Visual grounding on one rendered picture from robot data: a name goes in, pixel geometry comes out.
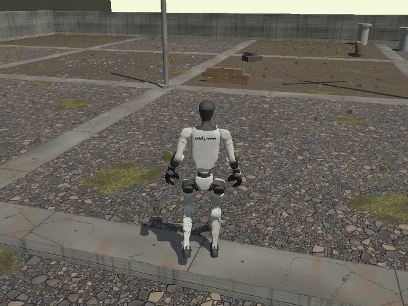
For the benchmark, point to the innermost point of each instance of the robot right forearm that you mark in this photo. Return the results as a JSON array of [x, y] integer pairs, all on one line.
[[235, 168]]

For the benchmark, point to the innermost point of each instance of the robot left hand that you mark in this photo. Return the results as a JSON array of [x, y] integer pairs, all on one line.
[[174, 175]]

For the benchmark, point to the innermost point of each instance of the robot right hand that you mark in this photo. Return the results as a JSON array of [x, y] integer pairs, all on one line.
[[232, 178]]

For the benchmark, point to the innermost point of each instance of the left robot upper arm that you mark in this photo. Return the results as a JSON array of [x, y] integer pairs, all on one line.
[[181, 144]]

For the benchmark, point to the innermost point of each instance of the robot left forearm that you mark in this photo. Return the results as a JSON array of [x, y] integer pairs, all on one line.
[[172, 166]]

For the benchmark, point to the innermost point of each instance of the robot head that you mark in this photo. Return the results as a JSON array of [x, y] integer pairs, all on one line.
[[206, 110]]

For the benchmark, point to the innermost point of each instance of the robot right shin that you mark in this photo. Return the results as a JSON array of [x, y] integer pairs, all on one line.
[[216, 224]]

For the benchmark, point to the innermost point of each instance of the right robot upper arm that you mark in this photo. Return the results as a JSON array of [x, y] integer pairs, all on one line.
[[228, 145]]

